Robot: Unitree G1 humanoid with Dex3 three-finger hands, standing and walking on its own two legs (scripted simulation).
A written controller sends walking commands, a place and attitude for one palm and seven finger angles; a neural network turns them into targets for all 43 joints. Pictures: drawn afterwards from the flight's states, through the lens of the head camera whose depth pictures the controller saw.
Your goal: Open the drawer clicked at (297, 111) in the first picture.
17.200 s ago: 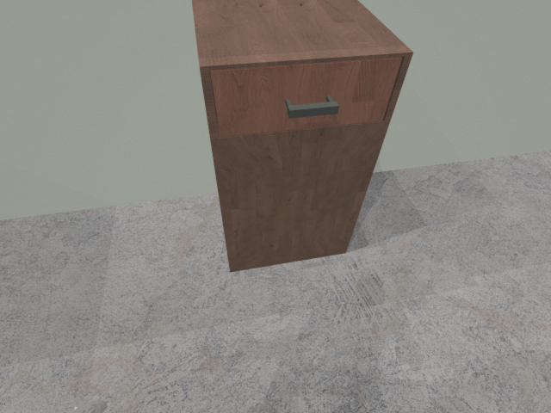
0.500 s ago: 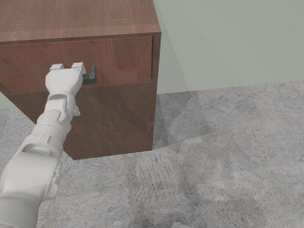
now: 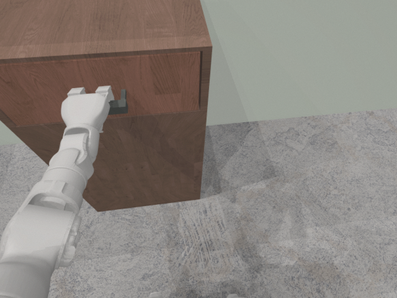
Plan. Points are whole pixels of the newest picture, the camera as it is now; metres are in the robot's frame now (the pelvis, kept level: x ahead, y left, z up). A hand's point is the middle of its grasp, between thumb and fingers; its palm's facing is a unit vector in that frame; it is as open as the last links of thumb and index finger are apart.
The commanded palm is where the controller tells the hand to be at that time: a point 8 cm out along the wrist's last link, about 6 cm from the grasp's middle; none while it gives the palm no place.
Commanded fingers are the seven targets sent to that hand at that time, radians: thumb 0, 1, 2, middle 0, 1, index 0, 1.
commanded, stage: pull the drawer open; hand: left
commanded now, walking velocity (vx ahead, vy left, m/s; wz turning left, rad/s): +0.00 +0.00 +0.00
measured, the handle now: (98, 101) +0.54 +0.20 +0.05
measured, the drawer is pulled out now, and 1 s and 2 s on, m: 0.00 0.10 0.21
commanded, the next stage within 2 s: none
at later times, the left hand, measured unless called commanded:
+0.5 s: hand (95, 137) +0.45 +0.20 +0.03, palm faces -0.02 -0.05 -1.00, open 5.6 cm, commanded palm +0.40 +0.20 +0.08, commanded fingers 0.00 0.90 0.90 -0.40 -1.35 -0.40 -1.35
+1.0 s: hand (92, 168) +0.38 +0.19 +0.03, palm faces -0.02 -0.04 -1.00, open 5.6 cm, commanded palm +0.34 +0.19 +0.08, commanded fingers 0.00 0.90 0.90 -0.40 -1.35 -0.40 -1.35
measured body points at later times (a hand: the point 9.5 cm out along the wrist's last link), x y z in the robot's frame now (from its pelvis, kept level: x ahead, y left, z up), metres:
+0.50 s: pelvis +0.01 +0.00 +0.01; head +0.08 -0.01 +0.45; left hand +0.45 +0.20 +0.08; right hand +0.05 -0.26 -0.13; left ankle +0.00 +0.11 -0.70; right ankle -0.03 -0.12 -0.70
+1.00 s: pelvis +0.01 -0.01 +0.01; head +0.04 -0.03 +0.46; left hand +0.37 +0.19 +0.08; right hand +0.15 -0.26 -0.11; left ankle +0.00 +0.11 -0.70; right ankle -0.03 -0.12 -0.70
